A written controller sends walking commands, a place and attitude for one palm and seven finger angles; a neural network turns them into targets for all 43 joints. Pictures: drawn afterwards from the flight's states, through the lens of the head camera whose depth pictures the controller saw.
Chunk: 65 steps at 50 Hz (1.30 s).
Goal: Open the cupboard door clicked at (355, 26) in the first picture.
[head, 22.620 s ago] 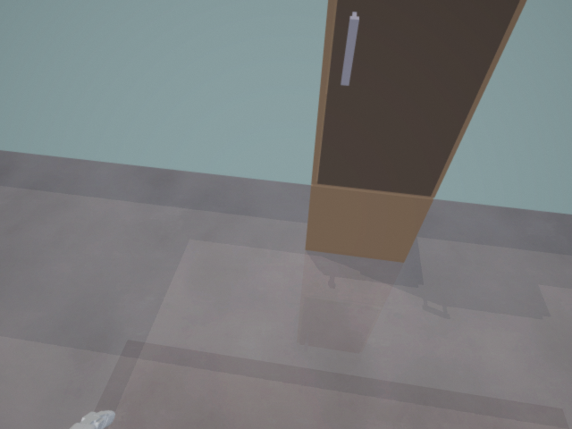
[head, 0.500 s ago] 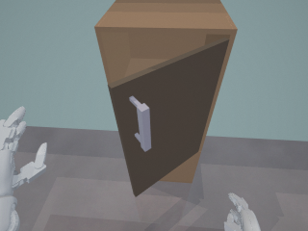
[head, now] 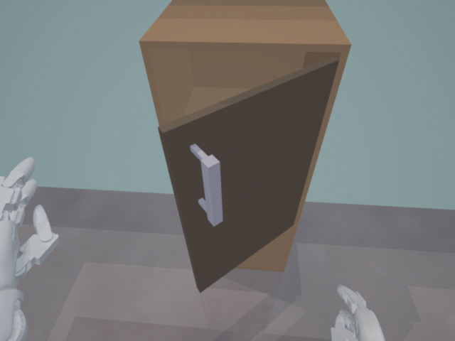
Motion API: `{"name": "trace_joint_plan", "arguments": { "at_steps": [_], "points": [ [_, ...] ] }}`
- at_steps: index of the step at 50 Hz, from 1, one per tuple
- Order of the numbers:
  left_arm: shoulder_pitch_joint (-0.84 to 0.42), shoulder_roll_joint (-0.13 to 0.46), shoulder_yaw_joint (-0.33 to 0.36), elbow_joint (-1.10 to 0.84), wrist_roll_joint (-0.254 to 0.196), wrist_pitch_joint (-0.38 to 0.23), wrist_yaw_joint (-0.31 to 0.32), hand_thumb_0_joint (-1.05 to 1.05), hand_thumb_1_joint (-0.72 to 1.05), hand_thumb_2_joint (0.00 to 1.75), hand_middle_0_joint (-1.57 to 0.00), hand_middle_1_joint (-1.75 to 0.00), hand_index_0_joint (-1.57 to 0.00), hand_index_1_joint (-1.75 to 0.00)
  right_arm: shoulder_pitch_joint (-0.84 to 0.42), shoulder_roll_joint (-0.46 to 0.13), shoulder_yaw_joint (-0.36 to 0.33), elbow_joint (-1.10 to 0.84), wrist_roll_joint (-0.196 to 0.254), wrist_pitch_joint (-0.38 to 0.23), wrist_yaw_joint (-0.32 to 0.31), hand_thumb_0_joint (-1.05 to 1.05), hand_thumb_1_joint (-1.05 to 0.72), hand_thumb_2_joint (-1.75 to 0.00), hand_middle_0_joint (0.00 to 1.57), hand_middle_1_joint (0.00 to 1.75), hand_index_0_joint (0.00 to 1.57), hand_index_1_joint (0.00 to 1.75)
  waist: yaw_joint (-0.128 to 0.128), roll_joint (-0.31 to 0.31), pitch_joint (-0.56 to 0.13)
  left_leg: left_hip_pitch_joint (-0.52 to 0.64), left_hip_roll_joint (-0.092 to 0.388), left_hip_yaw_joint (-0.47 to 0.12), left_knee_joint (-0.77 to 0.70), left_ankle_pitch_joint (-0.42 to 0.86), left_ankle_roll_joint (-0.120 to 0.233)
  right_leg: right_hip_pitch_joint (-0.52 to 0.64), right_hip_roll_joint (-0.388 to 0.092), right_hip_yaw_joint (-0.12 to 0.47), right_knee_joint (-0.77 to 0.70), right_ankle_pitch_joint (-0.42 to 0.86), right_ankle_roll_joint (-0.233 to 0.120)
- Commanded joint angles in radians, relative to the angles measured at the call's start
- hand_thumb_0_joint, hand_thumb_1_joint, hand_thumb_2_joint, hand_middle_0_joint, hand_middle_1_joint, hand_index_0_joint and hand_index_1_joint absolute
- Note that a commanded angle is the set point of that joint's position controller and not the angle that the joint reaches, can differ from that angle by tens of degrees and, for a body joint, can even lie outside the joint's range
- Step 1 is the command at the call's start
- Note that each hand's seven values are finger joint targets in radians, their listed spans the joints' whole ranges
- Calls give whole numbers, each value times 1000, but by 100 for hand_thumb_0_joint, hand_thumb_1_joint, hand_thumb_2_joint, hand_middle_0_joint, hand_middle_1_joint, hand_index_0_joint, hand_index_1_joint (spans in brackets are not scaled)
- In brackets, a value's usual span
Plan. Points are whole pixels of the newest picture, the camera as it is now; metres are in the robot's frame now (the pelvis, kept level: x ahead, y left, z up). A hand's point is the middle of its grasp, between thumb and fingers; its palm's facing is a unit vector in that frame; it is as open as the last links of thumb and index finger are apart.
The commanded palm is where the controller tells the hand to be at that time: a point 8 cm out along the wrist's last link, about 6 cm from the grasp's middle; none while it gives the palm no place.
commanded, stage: step back with the hand held close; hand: left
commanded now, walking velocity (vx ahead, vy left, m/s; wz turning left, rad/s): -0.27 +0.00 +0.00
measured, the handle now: (206, 186) +0.33 +0.09 +0.12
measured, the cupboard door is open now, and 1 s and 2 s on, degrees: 41 41 41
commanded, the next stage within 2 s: stop stepping back and stand still in 0.94 s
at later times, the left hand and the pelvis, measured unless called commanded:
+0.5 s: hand (14, 282) +0.13 +0.28 +0.16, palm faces +0.40 -0.74 -0.54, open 7.4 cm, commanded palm +0.07 +0.31 +0.17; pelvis -0.08 +0.01 -0.02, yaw -1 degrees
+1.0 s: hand out of the picture +0.01 +0.28 +0.16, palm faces +0.55 -0.66 -0.52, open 7.4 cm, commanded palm -0.07 +0.31 +0.17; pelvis -0.18 +0.00 -0.04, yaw +6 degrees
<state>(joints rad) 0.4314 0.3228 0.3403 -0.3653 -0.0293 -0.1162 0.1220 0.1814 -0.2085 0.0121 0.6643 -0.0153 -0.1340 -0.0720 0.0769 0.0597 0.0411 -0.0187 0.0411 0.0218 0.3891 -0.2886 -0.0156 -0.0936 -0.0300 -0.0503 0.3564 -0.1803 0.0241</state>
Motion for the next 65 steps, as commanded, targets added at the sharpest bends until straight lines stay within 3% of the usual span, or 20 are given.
{"name": "trace_joint_plan", "arguments": {
  "at_steps": [1,3,5,12,20,25,31,37,44,47,50,53,55,57,59,60,62,63,64,65],
  "points": [
    [-190,321,242,-272,-8,-109,18,0,90,90,-20,-30,-20,-30,-118,-134,-29,-203,11,-32,-10,0,-90,-90,20,30,20,30,-55,-23,9,-168,-5,11,-24,214,34,-41,-9,64,-63,221,-30],
    [-34,219,158,-188,1,-104,-2,0,90,90,-20,-30,-20,-30,-118,-120,-36,-204,7,0,-7,0,-90,-90,20,30,20,30,-55,-115,-20,-155,-9,6,4,199,38,-56,-32,63,-63,242,-29],
    [-4,208,148,-221,1,-114,-3,0,90,90,-20,-30,-20,-30,-120,-124,-37,-215,5,14,-9,0,-90,-90,20,30,20,30,-59,-30,-79,-156,-5,14,15,262,32,-36,-45,52,-20,309,-29],
    [118,264,214,-337,-1,-117,20,0,90,90,-20,-30,-20,-30,-104,-124,-61,-263,12,47,-11,0,-90,-90,20,30,20,30,-54,-31,-256,-173,23,5,67,429,21,25,-49,51,108,483,-24],
    [135,265,245,-343,4,-136,39,0,90,90,-20,-30,-20,-30,-100,-131,-70,-277,15,48,-22,0,-90,-90,20,30,20,30,-55,22,-159,-362,61,-43,-2,194,47,-20,-25,57,183,265,-8],
    [76,241,227,-309,28,-157,46,0,90,90,-20,-30,-20,-30,-75,-145,-69,-280,20,24,-21,0,-90,-90,20,30,20,30,-66,6,-71,-612,66,-62,-33,-256,84,18,-30,98,216,76,-10],
    [-12,257,228,-335,47,-186,58,0,90,90,-20,-30,-20,-30,-42,-149,-65,-272,14,-11,-24,0,-90,-90,20,30,20,30,-76,-33,-33,-621,35,-75,54,-409,85,-132,-52,163,115,-241,-25],
    [18,280,255,-378,32,-211,70,0,90,90,-20,-30,-20,-30,-27,-134,-64,-257,10,-36,-27,0,-90,-90,20,30,20,30,-77,-21,-107,-532,25,-103,63,-323,70,-171,-49,149,154,-160,-30],
    [50,294,316,-350,48,-239,67,0,90,90,-20,-30,-20,-30,-42,-151,-88,-256,13,-57,-23,0,-90,-90,20,30,20,30,-72,39,-102,-781,68,-121,36,-472,107,2,-6,183,306,-51,-24],
    [53,274,307,-322,45,-242,63,0,90,90,-20,-30,-20,-30,-28,-143,-90,-240,11,-64,-18,0,-90,-90,20,30,20,30,-79,-54,-74,-721,28,-83,174,-495,93,-154,-41,276,223,-165,-49],
    [16,285,291,-337,33,-250,66,0,90,90,-20,-30,-20,-30,-18,-124,-81,-196,4,-56,-10,0,-90,-90,20,30,20,30,-92,-172,-59,-411,-24,-62,446,-403,52,-553,-134,381,29,-419,-103],
    [-15,274,256,-389,30,-238,74,0,90,90,-20,-30,-20,-30,77,-121,-79,-144,-30,-16,-21,0,-90,-90,20,30,20,30,-155,-241,-167,-53,-43,-51,580,-258,39,-824,-112,225,80,-538,-76],
    [-46,278,271,-403,23,-236,75,0,90,90,-20,-30,-20,-30,83,-155,-88,-148,-43,-8,-47,0,-90,-90,20,30,20,30,-180,20,-171,-180,65,-208,443,-373,108,-834,-15,133,489,-555,-52],
    [-145,332,315,-520,45,-206,88,0,90,90,-20,-30,-20,-30,-17,-141,-93,-212,-62,-49,-38,0,-90,-90,20,30,20,30,-114,387,-120,-993,312,-463,-298,-769,194,-243,217,16,1358,-495,9],
    [-279,437,375,-554,57,-202,78,0,90,90,-20,-30,-20,-30,-1,-107,-123,-195,-34,-75,-3,0,-90,-90,20,30,20,30,-68,268,-91,-1114,239,-244,-285,-651,107,-74,193,7,1443,-383,29],
    [-168,358,321,-365,42,-179,51,0,90,90,-20,-30,-20,-30,-50,-135,-129,-181,-1,-73,19,0,-90,-90,20,30,20,30,-47,286,-98,-942,168,-51,-223,-577,43,-152,178,-91,1322,-359,26],
    [-89,336,318,-356,8,-175,46,0,90,90,-20,-30,-20,-30,-93,-106,-108,-174,31,-53,31,0,-90,-90,20,30,20,30,-23,303,-183,-671,100,112,-117,-483,-43,-121,159,-158,862,-474,-44],
    [-43,356,344,-352,-14,-180,56,0,90,90,-20,-30,-20,-30,-83,-78,-94,-170,34,-45,17,0,-90,-90,20,30,20,30,-30,214,-181,-555,94,139,90,-383,-65,-177,87,-52,493,-547,-103],
    [27,372,365,-283,-22,-165,56,0,90,90,-20,-30,-20,-30,-73,-59,-86,-156,36,-23,-1,0,-90,-90,20,30,20,30,-41,-37,-64,-437,-8,216,561,-277,-88,-437,-43,162,89,-573,-176],
    [12,395,356,-343,-24,-160,46,0,90,90,-20,-30,-20,-30,-131,-76,-85,-188,35,-10,1,0,-90,-90,20,30,20,30,-50,-347,81,-589,-81,19,1053,-216,-53,-695,-245,649,-186,-607,-237]
  ]
}}
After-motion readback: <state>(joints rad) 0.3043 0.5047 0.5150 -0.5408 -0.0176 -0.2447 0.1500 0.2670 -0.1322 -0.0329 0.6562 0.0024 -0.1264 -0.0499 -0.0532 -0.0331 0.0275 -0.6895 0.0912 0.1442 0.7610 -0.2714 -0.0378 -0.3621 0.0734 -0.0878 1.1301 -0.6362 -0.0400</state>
